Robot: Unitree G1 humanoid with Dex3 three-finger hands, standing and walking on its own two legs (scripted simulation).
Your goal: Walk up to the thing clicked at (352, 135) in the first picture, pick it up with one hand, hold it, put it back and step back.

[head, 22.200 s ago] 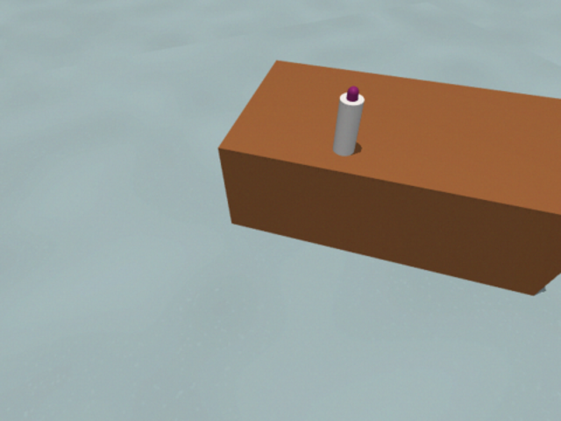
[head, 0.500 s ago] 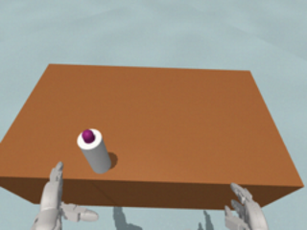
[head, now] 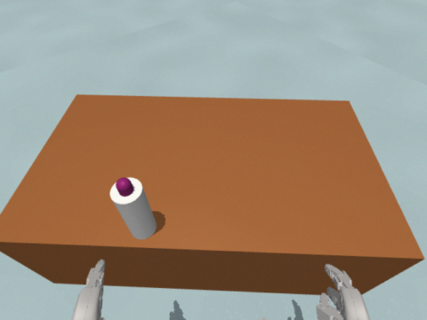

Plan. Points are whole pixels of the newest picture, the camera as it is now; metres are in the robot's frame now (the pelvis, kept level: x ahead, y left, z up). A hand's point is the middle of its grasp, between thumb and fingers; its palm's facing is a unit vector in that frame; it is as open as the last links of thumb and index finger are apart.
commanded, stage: home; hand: left
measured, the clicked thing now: (134, 207) +0.44 +0.23 -0.15
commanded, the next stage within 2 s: stand in 1.68 s
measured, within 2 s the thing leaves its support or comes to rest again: neither
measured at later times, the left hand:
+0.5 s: hand out of the picture +0.07 +0.27 -0.10, palm faces -0.03 -0.91 -0.42, open 17.4 cm
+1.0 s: hand out of the picture +0.03 +0.25 -0.10, palm faces -0.03 -0.92 -0.38, open 17.2 cm
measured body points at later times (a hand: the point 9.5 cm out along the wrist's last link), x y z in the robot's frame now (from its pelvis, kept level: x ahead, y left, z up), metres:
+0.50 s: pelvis +0.01 +0.01 +0.04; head +0.00 -0.01 +0.49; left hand +0.07 +0.31 -0.07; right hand +0.08 -0.28 -0.10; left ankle +0.00 +0.13 -0.69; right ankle +0.02 -0.12 -0.69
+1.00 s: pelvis -0.01 +0.00 +0.05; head -0.02 -0.02 +0.50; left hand +0.03 +0.30 -0.08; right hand +0.04 -0.29 -0.10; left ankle +0.00 +0.13 -0.69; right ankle +0.02 -0.12 -0.69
